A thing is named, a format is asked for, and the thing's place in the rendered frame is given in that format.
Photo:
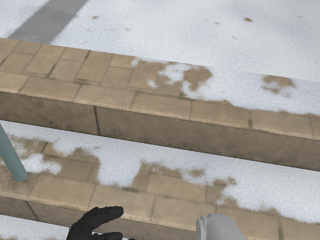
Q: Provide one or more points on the stairs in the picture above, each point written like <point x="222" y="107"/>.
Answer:
<point x="165" y="172"/>

